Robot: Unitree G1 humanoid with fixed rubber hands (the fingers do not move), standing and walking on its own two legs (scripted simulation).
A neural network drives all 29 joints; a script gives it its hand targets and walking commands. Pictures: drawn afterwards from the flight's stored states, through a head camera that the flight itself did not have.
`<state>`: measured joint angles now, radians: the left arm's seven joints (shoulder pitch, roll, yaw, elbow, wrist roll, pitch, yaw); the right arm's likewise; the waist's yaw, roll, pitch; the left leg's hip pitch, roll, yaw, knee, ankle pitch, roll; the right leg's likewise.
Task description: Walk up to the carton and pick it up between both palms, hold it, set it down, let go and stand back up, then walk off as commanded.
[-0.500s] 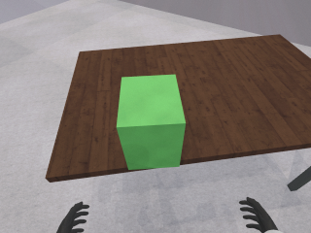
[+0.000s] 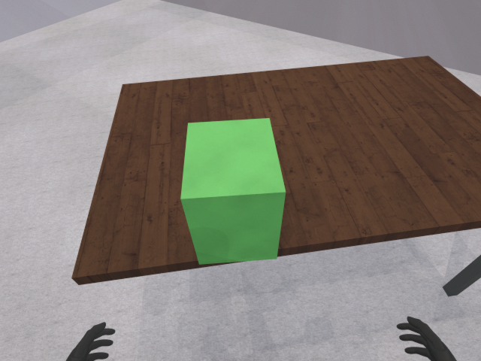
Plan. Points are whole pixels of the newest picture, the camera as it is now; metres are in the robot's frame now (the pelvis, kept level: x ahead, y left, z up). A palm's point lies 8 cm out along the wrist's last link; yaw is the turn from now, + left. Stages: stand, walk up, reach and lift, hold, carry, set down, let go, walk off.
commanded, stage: stand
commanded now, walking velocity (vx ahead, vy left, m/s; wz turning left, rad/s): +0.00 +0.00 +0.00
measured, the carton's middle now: (233, 192) +0.45 +0.04 +0.01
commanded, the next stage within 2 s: walk up in 1.14 s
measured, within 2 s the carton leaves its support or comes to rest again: neither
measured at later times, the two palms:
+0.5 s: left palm out of the picture +0.13 +0.31 -0.07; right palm out of the picture +0.12 -0.30 -0.08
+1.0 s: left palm out of the picture +0.10 +0.31 -0.07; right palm out of the picture +0.09 -0.30 -0.08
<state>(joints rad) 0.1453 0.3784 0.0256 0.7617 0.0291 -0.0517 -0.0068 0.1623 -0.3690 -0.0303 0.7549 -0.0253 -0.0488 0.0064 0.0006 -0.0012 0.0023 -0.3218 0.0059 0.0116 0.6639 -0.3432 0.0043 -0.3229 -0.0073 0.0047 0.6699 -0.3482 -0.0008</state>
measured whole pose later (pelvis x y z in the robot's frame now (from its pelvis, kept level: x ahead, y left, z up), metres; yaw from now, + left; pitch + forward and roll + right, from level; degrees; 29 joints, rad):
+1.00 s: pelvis +0.00 +0.00 +0.02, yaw -1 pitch -2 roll +0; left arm 0.09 0.40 -0.01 1.05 0.01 -0.03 0.00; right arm 0.10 -0.38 -0.01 1.05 -0.01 -0.03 0.00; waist 0.00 0.00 0.02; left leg -0.14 0.00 0.02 0.35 -0.18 0.00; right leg -0.15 -0.01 0.02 0.36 -0.18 0.01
